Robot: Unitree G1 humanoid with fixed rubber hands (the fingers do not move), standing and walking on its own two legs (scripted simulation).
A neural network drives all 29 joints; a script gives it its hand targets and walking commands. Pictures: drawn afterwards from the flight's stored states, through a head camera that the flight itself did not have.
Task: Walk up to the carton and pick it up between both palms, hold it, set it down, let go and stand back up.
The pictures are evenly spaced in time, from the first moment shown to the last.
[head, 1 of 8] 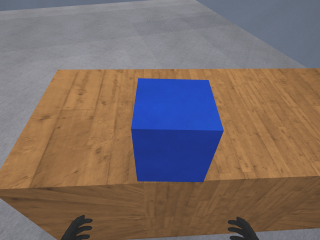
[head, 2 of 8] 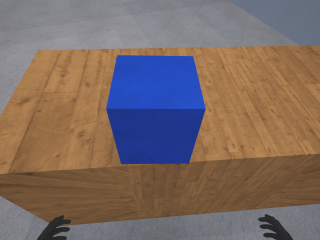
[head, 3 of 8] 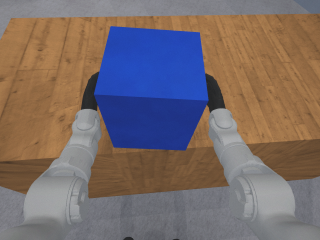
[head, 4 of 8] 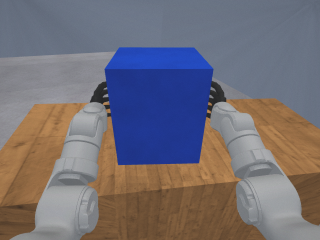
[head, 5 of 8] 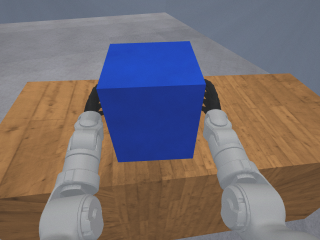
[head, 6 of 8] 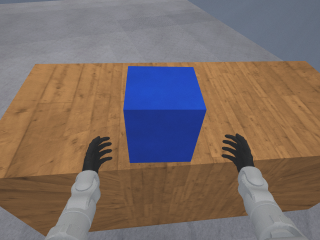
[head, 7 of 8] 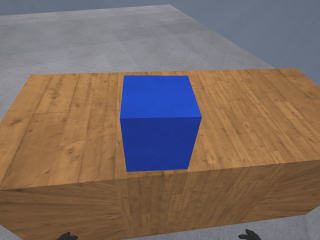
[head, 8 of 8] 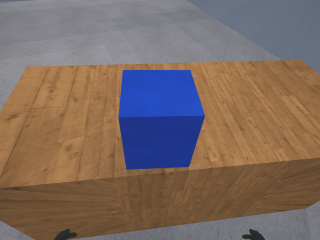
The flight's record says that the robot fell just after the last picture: no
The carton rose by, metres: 0.24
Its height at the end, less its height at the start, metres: +0.00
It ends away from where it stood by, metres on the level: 0.06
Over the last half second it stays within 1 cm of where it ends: yes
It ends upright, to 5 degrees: yes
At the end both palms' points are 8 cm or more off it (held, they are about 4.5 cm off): yes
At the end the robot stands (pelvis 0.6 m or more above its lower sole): yes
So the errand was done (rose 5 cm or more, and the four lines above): yes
